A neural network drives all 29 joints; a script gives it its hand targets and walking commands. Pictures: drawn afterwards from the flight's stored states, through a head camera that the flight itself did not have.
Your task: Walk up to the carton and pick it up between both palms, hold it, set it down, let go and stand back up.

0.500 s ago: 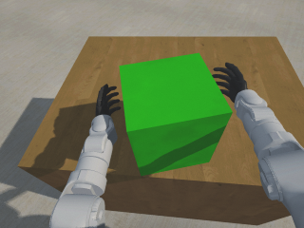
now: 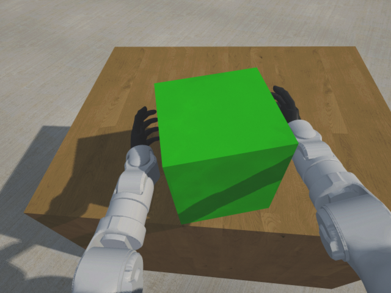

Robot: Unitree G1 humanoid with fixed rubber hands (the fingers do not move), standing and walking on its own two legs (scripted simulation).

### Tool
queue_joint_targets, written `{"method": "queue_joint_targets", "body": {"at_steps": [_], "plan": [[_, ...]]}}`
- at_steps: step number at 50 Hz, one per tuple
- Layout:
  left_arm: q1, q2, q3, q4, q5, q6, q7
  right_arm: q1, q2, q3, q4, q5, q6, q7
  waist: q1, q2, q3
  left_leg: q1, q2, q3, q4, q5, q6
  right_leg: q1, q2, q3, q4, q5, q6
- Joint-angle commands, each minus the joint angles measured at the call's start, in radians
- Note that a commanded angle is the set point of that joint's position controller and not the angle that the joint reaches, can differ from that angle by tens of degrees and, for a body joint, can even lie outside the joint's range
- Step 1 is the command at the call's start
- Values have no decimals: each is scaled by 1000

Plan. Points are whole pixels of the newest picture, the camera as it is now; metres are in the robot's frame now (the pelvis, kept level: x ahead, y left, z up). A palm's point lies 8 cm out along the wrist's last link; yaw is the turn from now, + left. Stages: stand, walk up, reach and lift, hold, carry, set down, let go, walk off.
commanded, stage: reach and lift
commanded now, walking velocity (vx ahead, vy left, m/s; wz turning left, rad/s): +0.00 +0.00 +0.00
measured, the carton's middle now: (216, 151) +0.41 +0.03 +0.05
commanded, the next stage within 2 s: none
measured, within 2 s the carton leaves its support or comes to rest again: leaves its support in 1.16 s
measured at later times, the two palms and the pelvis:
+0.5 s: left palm (142, 144) +0.39 +0.18 +0.08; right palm (286, 122) +0.46 -0.12 +0.09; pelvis +0.00 +0.00 +0.00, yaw +0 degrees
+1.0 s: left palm (138, 148) +0.37 +0.19 +0.09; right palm (285, 126) +0.44 -0.11 +0.10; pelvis +0.00 +0.00 +0.00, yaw +0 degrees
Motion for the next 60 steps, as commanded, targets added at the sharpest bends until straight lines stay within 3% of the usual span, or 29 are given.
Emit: {"method": "queue_joint_targets", "body": {"at_steps": [1, 10, 11, 15, 17, 19, 21, 22, 24, 26, 27, 31, 35, 36, 37, 39, 43, 45, 47, 48, 52, 53, 54, 55, 56, 57, 58, 59, 60], "plan": [[-598, -146, 12, -274, 58, -60, -11, -636, -3, -43, -182, 16, -52, -17, 60, -5, -694, 230, -18, 88, 47, 506, -11, 161, 45, 95, -41, 383, 45], [-602, -179, -17, -261, 64, -54, -5, -640, 15, -65, -165, -1, -46, -20, 38, 32, -715, 248, -22, 91, 57, 511, -18, 128, 46, 89, -41, 372, 31], [-606, -168, -2, -275, 55, -68, -10, -640, 38, -63, -225, -10, -50, -21, 50, -18, -753, 251, -24, 94, 57, 532, -8, 160, 48, 95, -37, 391, 38], [-630, -201, -32, -258, 57, -61, -6, -647, 37, -87, -177, -14, -44, -22, 18, 38, -730, 282, -18, 76, 57, 533, -21, 116, 50, 83, -56, 352, 25], [-620, -210, -19, -259, 56, -68, -8, -668, 67, -54, -206, -4, -43, -20, 55, 10, -740, 261, -22, 86, 62, 531, -13, 128, 48, 91, -51, 367, 33], [-603, -191, -16, -215, 51, -75, -20, -634, 88, -41, -202, -6, -39, -19, 44, -35, -701, 226, -29, 90, 56, 513, 4, 179, 41, 102, -40, 393, 38], [-640, -183, 21, -233, 84, -90, -26, -658, 111, -63, -208, -35, -37, -18, 75, -30, -703, 205, -31, 97, 43, 481, 5, 196, 25, 106, -32, 379, 48], [-641, -219, 1, -216, 84, -101, -28, -645, 119, -81, -177, -31, -45, -14, 43, 6, -727, 215, -33, 100, 46, 510, -3, 176, 29, 99, -32, 403, 42], [-597, -219, 16, -222, 93, -103, -29, -630, 109, -65, -191, -28, -56, -17, 51, -11, -739, 238, -32, 97, 60, 569, -7, 194, 36, 103, -30, 478, 43], [-636, -243, -4, -228, 96, -107, -35, -640, 118, -93, -180, -49, -58, -19, 26, 0, -757, 245, -30, 84, 46, 544, -13, 204, 39, 89, -41, 442, 44], [-631, -241, 5, -231, 100, -110, -35, -645, 132, -84, -186, -38, -61, -13, 50, 7, -760, 242, -32, 95, 51, 559, -7, 188, 37, 95, -33, 433, 39], [-698, -337, -1, -223, 143, -132, -63, -655, 228, -123, -136, -114, -78, 23, 40, 12, -756, 268, -28, 99, 31, 548, -14, 183, 42, 75, -45, 423, 35], [-701, -598, -5, -109, 246, -150, -175, -680, 599, -117, -135, -270, -102, 119, 55, -56, -711, 239, -51, 118, -8, 508, 12, 258, 13, 63, -44, 484, 47], [-721, -631, -31, -129, 246, -161, -184, -651, 631, -137, -107, -291, -113, 133, 32, -46, -749, 242, -41, 117, -11, 531, -2, 280, 16, 54, -43, 522, 46], [-702, -616, -6, -112, 271, -158, -192, -625, 653, -133, -95, -304, -114, 145, 65, -39, -741, 230, -45, 131, -16, 531, 4, 316, 16, 57, -38, 537, 50], [-726, -634, -44, -137, 259, -159, -199, -592, 667, -175, -63, -337, -128, 162, 22, -25, -743, 244, -44, 126, -25, 533, 1, 316, 13, 47, -41, 546, 56], [-719, -637, -28, -103, 257, -159, -203, -615, 676, -198, -54, -360, -152, 168, 34, -42, -741, 217, -43, 137, -36, 499, 15, 348, 6, 47, -57, 517, 53], [-765, -656, -47, -140, 241, -172, -209, -622, 695, -200, -43, -370, -163, 166, 15, -37, -758, 219, -42, 127, -36, 504, 12, 359, 9, 44, -40, 543, 60], [-751, -649, -29, -138, 234, -175, -209, -628, 699, -178, -55, -372, -170, 165, 49, -88, -726, 217, -36, 131, -37, 528, 19, 380, 14, 45, -39, 572, 68], [-777, -667, -60, -151, 231, -179, -204, -655, 693, -188, -63, -370, -192, 165, 25, -59, -783, 224, -34, 124, -37, 539, 10, 381, 15, 34, -32, 576, 67], [-845, -682, -81, -157, 223, -186, -192, -694, 670, -204, -56, -369, -218, 175, 28, -32, -795, 291, -23, 128, -35, 543, 1, 289, 26, 14, -56, 468, 52], [-797, -671, -48, -110, 239, -183, -196, -687, 683, -196, -51, -370, -214, 172, 51, -64, -762, 264, -25, 131, -39, 499, 17, 301, 23, 23, -63, 443, 52], [-841, -681, -77, -144, 223, -190, -194, -703, 672, -205, -47, -376, -228, 171, 27, -53, -779, 270, -25, 136, -39, 506, 6, 302, 23, 17, -56, 468, 55], [-840, -660, -58, -149, 230, -198, -193, -709, 674, -185, -64, -373, -236, 174, 62, -53, -804, 259, -25, 142, -37, 497, 13, 314, 21, 24, -53, 468, 56], [-835, -656, -46, -151, 241, -197, -196, -705, 679, -176, -54, -376, -227, 175, 66, -65, -782, 244, -32, 150, -47, 472, 21, 328, 15, 27, -56, 450, 58], [-893, -682, -85, -171, 225, -199, -193, -728, 691, -181, -72, -375, -238, 169, 39, -53, -813, 249, -33, 135, -40, 475, 10, 346, 17, 21, -49, 463, 56], [-894, -695, -102, -163, 218, -205, -188, -754, 676, -182, -86, -370, -250, 171, 30, -53, -852, 284, -24, 125, -37, 494, 7, 313, 31, 4, -47, 458, 53], [-874, -669, -70, -146, 234, -204, -191, -743, 692, -175, -71, -378, -239, 170, 57, -50, -816, 237, -33, 149, -46, 451, 16, 335, 21, 21, -58, 439, 58], [-887, -667, -81, -141, 225, -205, -191, -765, 670, -197, -74, -385, -241, 168, 31, -72, -790, 243, -32, 142, -56, 417, 20, 311, 21, 17, -64, 401, 60]]}}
